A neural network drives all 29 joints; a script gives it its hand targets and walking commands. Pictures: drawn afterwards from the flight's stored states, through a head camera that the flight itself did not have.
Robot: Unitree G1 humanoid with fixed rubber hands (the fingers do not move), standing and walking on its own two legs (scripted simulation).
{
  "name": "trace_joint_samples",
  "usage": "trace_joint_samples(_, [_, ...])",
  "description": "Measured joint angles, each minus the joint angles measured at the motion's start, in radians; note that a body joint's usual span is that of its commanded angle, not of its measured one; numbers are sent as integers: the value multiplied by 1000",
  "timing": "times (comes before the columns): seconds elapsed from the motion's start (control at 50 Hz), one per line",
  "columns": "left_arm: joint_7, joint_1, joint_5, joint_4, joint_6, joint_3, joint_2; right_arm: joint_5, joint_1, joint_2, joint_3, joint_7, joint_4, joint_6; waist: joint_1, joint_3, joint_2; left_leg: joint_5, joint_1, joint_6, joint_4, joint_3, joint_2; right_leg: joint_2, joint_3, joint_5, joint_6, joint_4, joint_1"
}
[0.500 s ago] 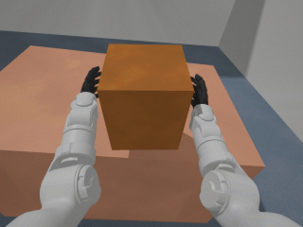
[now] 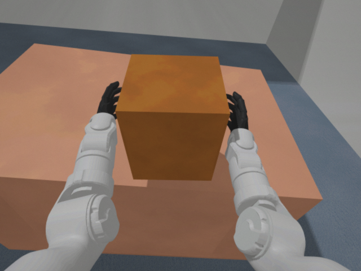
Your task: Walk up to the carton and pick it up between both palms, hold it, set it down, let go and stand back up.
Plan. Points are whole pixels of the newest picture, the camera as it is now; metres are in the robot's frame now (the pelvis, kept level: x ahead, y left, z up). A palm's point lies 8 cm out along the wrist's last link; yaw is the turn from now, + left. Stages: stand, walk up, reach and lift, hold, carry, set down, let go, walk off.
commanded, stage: set down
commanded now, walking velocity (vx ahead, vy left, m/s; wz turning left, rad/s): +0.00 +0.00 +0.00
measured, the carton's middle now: (173, 121) +0.45 +0.02 +0.09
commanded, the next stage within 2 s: none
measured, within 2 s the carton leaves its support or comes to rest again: rests again in 1.08 s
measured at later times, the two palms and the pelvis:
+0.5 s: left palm (110, 119) +0.43 +0.17 +0.11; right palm (234, 131) +0.41 -0.13 +0.11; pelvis +0.00 +0.00 +0.00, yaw +0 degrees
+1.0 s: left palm (111, 124) +0.44 +0.18 +0.08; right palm (230, 135) +0.42 -0.12 +0.09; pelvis +0.00 +0.00 +0.00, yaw +0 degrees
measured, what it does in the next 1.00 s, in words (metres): stands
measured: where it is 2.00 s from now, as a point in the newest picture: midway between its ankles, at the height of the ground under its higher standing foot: outside the picture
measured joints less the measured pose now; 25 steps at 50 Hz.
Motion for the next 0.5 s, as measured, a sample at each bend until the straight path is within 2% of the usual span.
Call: trace_joint_samples(0.5, [-5, -42, -7, 123, -91, 42, 19, -113, -7, 39, -102, 18, -28, -11, 5, -44, 14, 8, -113, 1, 5, 20, 6, -4, -14, 1, -2, 20, -120])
